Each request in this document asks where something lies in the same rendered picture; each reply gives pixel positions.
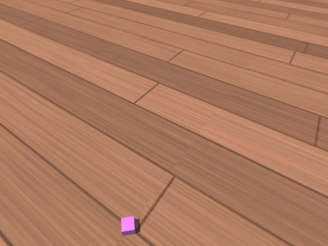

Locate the cube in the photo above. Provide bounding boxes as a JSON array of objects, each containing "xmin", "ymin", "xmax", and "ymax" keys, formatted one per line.
[{"xmin": 121, "ymin": 216, "xmax": 136, "ymax": 236}]

